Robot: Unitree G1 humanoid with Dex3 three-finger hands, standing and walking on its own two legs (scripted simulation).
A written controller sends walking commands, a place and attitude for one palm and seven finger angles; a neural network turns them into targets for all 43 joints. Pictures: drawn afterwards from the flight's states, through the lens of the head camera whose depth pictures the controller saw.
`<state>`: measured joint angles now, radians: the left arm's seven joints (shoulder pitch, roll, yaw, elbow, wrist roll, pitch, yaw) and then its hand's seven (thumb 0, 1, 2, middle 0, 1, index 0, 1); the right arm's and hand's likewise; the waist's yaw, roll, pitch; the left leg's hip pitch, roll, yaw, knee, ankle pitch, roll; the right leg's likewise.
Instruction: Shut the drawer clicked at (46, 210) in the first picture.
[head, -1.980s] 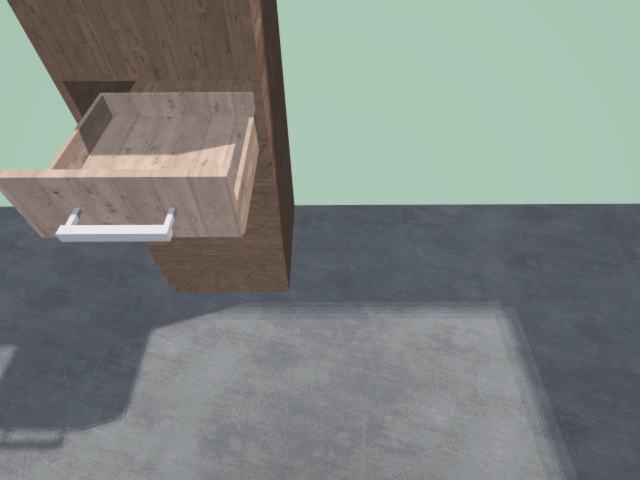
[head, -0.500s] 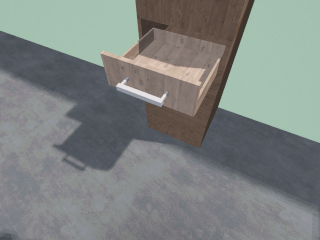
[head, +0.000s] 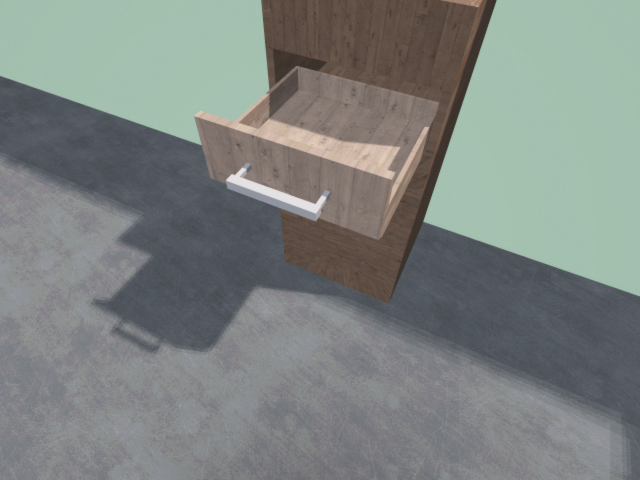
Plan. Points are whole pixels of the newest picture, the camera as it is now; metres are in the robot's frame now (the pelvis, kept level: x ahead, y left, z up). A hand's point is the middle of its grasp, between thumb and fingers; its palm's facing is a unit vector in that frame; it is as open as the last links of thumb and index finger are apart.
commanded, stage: look at it before walking up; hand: left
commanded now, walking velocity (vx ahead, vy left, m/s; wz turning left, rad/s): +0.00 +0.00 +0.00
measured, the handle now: (278, 189) +0.59 +0.10 -0.02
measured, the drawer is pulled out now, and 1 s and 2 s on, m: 0.30 0.30 0.30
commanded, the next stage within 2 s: turn to face it in 0.26 s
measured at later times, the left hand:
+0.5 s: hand out of the picture +0.00 +0.19 -0.18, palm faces +0.03 -0.98 -0.20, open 7.4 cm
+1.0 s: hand out of the picture +0.06 +0.15 -0.16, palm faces -0.19 -0.94 -0.28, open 7.4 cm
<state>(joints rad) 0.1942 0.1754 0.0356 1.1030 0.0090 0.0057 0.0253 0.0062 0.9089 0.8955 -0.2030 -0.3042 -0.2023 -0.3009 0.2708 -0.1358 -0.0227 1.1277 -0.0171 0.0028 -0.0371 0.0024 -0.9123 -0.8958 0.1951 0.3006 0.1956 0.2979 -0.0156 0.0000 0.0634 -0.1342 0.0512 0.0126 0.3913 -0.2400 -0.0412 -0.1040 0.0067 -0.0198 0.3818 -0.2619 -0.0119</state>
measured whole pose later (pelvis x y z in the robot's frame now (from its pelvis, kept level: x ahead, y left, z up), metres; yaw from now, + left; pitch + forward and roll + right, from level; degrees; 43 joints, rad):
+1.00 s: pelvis -0.03 -0.04 +0.00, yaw -16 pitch +2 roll +2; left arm 0.21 0.20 0.08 0.96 0.03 0.04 0.01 0.01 0.91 0.90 -0.20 -0.30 -0.20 -0.30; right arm 0.05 -0.23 -0.07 0.96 -0.01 0.05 -0.04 0.00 -0.91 -0.90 0.19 0.30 0.19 0.30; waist 0.03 -0.01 0.13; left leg -0.45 0.03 -0.01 0.98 -0.41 -0.06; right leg -0.23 0.08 0.08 0.42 -0.21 -0.09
